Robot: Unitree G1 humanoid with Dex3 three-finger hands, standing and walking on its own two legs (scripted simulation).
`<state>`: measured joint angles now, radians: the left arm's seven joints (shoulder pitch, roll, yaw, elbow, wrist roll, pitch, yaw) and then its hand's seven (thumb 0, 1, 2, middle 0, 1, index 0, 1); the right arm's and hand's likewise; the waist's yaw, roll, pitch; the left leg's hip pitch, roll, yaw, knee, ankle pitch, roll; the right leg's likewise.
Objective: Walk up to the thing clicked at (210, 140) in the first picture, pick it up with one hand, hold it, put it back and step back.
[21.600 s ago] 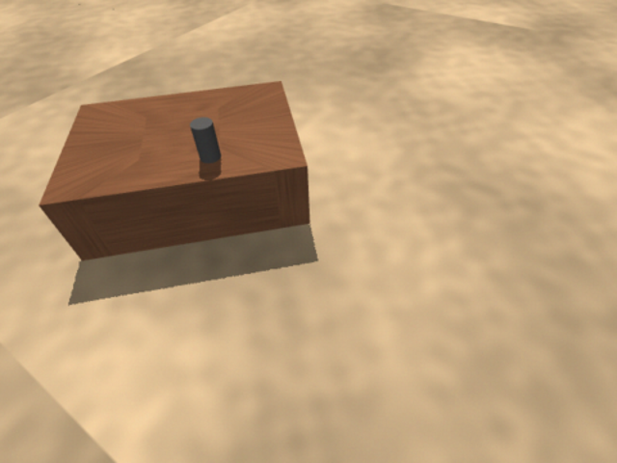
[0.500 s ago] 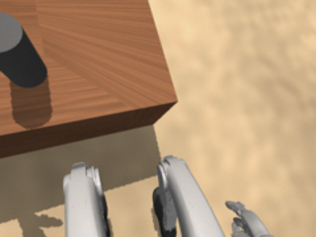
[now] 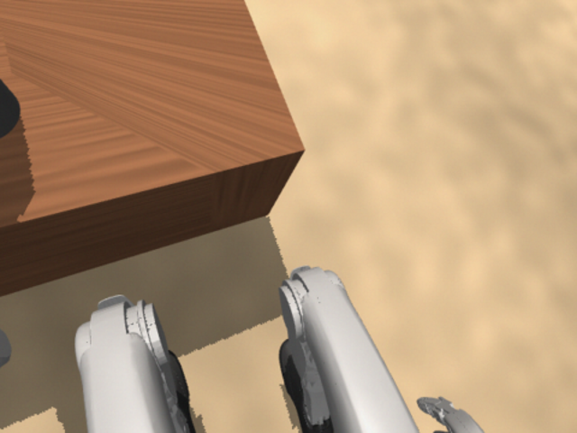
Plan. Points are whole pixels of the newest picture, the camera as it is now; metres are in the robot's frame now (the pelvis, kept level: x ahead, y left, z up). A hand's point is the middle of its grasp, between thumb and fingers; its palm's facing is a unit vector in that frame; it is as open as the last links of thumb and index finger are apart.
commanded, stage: close in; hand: left
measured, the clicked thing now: out of the picture +0.55 +0.32 +0.02
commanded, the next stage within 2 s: close in 0.02 s
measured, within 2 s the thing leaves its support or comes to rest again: leaves its support in 1.82 s
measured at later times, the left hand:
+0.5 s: hand out of the picture +0.53 +0.34 +0.02, palm faces +0.40 -0.92 +0.00, open 16.9 cm
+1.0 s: hand out of the picture +0.52 +0.34 +0.01, palm faces +0.39 -0.92 -0.01, open 12.5 cm
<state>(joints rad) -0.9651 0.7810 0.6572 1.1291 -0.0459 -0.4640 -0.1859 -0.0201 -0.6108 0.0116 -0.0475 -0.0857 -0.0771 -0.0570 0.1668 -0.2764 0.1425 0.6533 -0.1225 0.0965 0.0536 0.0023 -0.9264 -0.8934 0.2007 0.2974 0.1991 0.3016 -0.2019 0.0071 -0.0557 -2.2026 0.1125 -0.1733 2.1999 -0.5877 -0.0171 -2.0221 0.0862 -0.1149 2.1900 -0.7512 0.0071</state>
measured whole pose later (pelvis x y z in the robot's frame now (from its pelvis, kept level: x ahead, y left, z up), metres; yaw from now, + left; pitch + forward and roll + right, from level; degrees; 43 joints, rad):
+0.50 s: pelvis +0.01 +0.00 +0.01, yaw +0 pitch +34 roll -8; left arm -0.95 0.70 0.61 1.06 -0.08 -0.46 -0.15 -0.02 -0.61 0.06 -0.23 -0.18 -0.25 -0.16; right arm 0.11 -0.27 0.11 0.66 -0.11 0.09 0.04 0.00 -0.93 -0.90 0.20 0.30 0.20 0.30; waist -0.17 -0.02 -0.06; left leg -2.18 0.12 -0.17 2.20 -0.62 -0.02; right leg -2.01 0.09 -0.11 2.19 -0.78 0.00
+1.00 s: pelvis +0.00 +0.00 +0.00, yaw +0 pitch +33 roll -8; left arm -0.94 0.73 0.62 1.06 -0.08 -0.44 -0.17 -0.01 -0.36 0.41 -0.63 -0.58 -0.66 -0.56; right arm 0.15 -0.28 0.13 0.65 -0.10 0.10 0.04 0.00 -0.93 -0.89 0.20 0.30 0.20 0.30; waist -0.18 -0.02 -0.05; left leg -2.21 0.12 -0.18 2.22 -0.61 -0.02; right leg -2.03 0.09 -0.11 2.21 -0.76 0.00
